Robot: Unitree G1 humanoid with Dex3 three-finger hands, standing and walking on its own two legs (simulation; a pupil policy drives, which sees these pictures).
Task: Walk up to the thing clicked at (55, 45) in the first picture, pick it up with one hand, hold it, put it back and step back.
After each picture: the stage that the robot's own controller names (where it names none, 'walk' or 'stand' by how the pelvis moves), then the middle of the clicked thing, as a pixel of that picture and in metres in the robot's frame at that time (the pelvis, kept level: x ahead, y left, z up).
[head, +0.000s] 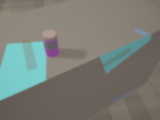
stand; (50, 43) +0.58 +0.15 +0.02
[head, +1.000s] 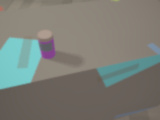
rise first; (46, 44) +0.54 +0.18 +0.04
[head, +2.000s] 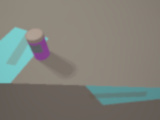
rise first; (38, 45) +0.49 +0.20 +0.05
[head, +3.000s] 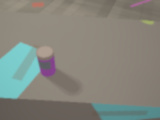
stand; (46, 61) +0.46 +0.16 +0.02
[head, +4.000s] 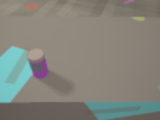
stand; (38, 64) +0.46 +0.19 +0.02
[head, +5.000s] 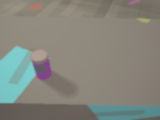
stand; (41, 65) +0.45 +0.18 +0.02
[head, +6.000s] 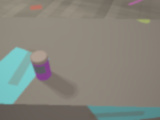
stand; (41, 65) +0.45 +0.18 +0.02
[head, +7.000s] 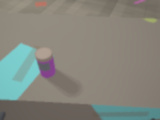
rise first; (45, 63) +0.45 +0.17 +0.02
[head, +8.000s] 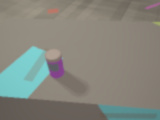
go down; (55, 63) +0.47 +0.15 +0.02
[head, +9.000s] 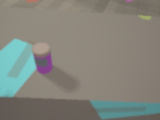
go down; (42, 58) +0.47 +0.14 +0.03
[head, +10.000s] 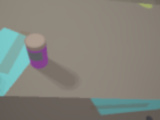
go down; (37, 51) +0.46 +0.14 +0.06
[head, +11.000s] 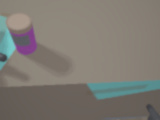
close in; (23, 35) +0.47 +0.15 +0.09
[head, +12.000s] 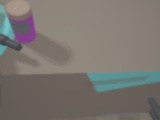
close in; (22, 22) +0.50 +0.14 +0.11
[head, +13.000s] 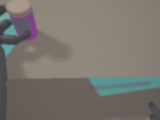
lift; (23, 20) +0.52 +0.14 +0.11
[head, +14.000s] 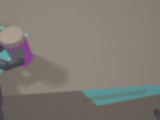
lift; (17, 47) +0.44 +0.16 +0.09
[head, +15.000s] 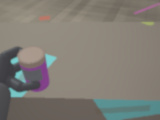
lift; (35, 69) +0.30 +0.14 +0.19
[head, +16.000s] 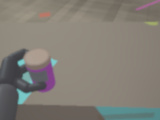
hold; (41, 71) +0.31 +0.12 +0.17
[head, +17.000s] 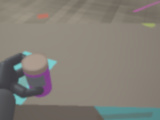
hold; (38, 76) +0.30 +0.14 +0.16
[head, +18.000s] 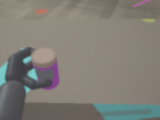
crouch; (46, 69) +0.33 +0.11 +0.15
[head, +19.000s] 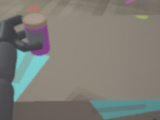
crouch; (37, 35) +0.43 +0.13 +0.20
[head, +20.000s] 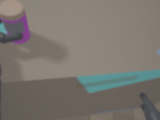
lower; (15, 23) +0.51 +0.13 +0.10
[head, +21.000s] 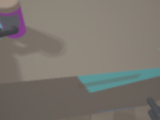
lower; (10, 16) +0.52 +0.14 +0.11
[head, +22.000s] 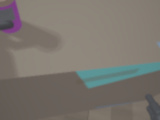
lower; (5, 10) +0.54 +0.14 +0.12
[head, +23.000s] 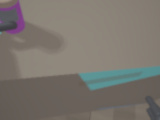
lower; (9, 11) +0.53 +0.14 +0.12
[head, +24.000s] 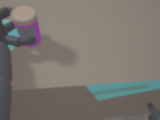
open; (27, 27) +0.50 +0.12 +0.10
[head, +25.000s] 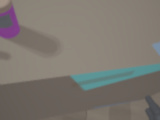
sink last; (3, 16) +0.52 +0.14 +0.11
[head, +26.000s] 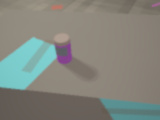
sink last; (63, 48) +0.50 +0.12 +0.07
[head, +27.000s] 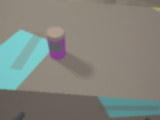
stand; (56, 43) +0.49 +0.12 +0.08
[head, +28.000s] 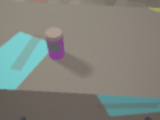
stand; (55, 44) +0.50 +0.12 +0.08
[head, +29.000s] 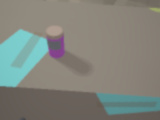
stand; (55, 42) +0.51 +0.12 +0.08
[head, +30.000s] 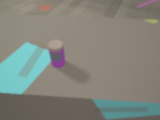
stand; (57, 54) +0.52 +0.13 +0.02
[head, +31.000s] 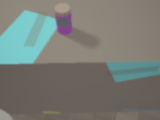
walk; (63, 19) +0.60 +0.07 +0.04
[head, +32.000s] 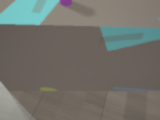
walk; out of the picture +0.81 +0.09 +0.05
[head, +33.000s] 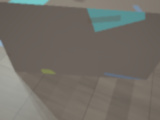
stand; out of the picture +1.11 +0.15 +0.04
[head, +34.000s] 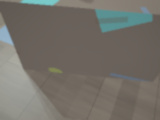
stand; out of the picture +1.13 +0.09 +0.03
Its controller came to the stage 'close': yes
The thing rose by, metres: 0.17
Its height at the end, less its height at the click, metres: +0.00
